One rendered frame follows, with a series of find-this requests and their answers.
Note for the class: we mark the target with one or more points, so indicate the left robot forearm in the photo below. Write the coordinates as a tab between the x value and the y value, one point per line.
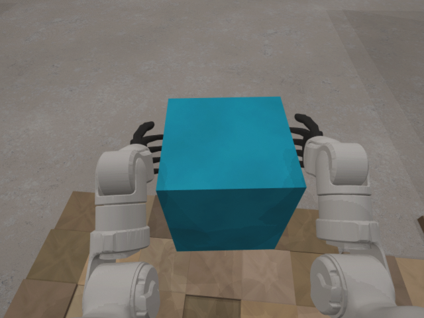
120	225

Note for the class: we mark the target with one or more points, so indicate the right robot forearm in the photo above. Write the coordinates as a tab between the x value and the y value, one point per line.
345	206

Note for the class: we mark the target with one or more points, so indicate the carton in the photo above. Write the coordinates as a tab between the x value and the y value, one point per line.
229	177

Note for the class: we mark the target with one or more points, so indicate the robot left hand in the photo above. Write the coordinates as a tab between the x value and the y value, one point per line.
139	139

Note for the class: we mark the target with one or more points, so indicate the left robot upper arm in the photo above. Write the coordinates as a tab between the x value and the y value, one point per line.
122	290

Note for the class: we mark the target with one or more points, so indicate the right robot upper arm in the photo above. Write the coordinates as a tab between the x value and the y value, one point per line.
355	286

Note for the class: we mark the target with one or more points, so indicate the robot right hand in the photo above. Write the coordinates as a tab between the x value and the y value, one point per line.
307	134

